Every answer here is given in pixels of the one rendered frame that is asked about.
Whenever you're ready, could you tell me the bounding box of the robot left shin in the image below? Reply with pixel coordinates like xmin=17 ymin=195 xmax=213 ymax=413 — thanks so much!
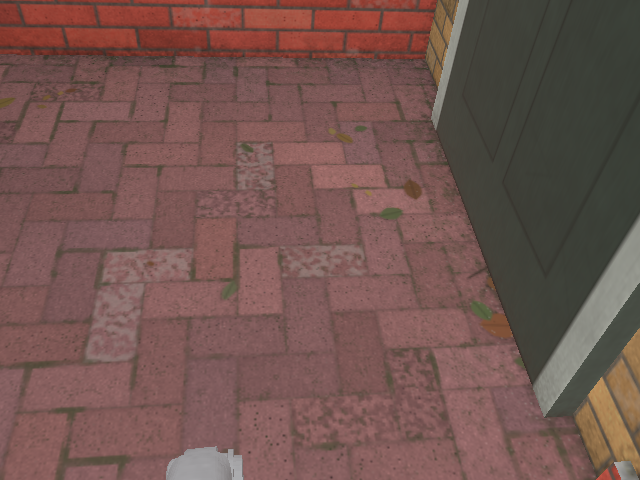
xmin=166 ymin=458 xmax=177 ymax=479

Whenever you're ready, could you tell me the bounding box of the left robot thigh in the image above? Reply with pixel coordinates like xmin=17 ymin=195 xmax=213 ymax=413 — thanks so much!
xmin=166 ymin=446 xmax=244 ymax=480

